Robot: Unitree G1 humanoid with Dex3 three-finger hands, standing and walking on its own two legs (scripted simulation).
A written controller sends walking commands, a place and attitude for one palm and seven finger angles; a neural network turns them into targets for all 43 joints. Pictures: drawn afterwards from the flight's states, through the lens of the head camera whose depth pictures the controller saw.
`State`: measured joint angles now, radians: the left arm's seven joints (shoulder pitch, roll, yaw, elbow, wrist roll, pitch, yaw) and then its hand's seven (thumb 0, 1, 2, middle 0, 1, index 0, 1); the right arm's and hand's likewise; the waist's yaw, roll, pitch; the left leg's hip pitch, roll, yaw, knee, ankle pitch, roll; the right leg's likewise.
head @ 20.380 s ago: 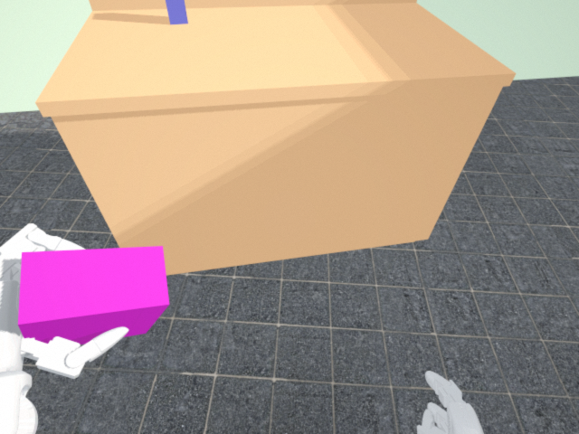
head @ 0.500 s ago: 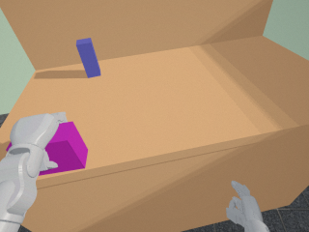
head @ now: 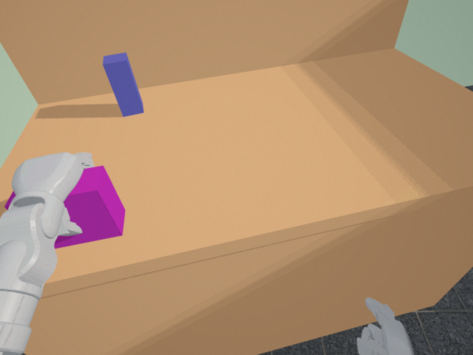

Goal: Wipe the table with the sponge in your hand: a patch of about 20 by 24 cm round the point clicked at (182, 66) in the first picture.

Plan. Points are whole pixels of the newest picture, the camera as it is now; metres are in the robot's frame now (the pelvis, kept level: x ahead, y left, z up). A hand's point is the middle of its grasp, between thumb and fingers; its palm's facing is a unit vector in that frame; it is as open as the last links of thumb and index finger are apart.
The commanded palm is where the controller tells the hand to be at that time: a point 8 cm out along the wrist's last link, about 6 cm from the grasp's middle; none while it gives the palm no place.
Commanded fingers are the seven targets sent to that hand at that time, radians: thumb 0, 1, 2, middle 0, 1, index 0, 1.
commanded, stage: wipe forward along the first lane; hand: left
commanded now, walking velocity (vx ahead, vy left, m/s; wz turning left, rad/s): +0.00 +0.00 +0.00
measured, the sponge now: (78, 215) +0.28 +0.33 +0.10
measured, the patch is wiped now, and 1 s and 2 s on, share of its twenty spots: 0.20 0.40 0.55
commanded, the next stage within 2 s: slide across to the middle lane in 1.06 s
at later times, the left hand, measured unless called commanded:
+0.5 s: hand (77, 176) +0.34 +0.35 +0.15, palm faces -0.06 +0.00 -1.00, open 10.3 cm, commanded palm +0.33 +0.34 +0.17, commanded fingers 0.00 0.10 1.30 -1.20 -1.60 -1.20 -1.60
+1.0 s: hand (83, 160) +0.38 +0.36 +0.15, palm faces -0.10 +0.00 -0.99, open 10.3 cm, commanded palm +0.37 +0.36 +0.17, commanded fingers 0.00 0.10 1.30 -1.20 -1.60 -1.20 -1.60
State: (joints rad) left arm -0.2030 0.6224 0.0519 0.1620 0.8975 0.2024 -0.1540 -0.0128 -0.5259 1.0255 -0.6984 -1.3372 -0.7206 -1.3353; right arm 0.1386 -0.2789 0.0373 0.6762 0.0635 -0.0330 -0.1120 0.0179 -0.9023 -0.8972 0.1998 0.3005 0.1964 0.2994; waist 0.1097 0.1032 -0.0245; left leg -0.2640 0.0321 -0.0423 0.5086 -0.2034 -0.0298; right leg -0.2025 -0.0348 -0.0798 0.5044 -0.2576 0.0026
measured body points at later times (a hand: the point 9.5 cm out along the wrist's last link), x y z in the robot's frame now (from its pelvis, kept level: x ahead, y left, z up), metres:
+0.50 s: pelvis +0.00 +0.00 +0.00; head +0.00 -0.03 +0.45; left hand +0.34 +0.34 +0.20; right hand +0.17 -0.24 -0.11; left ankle +0.05 +0.14 -0.74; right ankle +0.01 -0.12 -0.74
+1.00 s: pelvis +0.01 +0.01 +0.00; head +0.02 -0.02 +0.45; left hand +0.38 +0.36 +0.20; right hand +0.13 -0.26 -0.12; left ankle +0.05 +0.14 -0.74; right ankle +0.01 -0.12 -0.74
